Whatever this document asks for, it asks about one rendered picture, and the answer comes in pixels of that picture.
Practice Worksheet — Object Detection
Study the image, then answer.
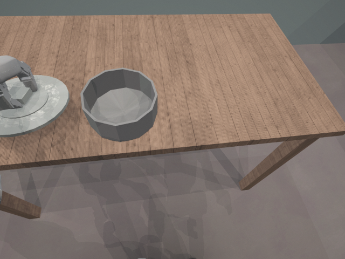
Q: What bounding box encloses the pot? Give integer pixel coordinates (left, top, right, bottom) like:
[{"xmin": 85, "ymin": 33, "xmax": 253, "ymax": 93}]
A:
[{"xmin": 80, "ymin": 67, "xmax": 157, "ymax": 142}]

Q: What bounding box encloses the knob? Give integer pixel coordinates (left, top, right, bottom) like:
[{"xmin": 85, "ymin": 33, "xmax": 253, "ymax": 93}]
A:
[{"xmin": 9, "ymin": 87, "xmax": 33, "ymax": 105}]

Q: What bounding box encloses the lid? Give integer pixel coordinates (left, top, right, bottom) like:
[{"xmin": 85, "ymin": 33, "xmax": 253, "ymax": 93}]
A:
[{"xmin": 0, "ymin": 75, "xmax": 70, "ymax": 138}]

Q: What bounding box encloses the table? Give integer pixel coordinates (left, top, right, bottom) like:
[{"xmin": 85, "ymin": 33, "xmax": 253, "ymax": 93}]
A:
[{"xmin": 0, "ymin": 13, "xmax": 345, "ymax": 219}]

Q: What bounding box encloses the left robot hand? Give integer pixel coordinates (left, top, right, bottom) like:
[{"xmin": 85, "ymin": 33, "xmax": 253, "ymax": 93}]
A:
[{"xmin": 0, "ymin": 55, "xmax": 38, "ymax": 111}]

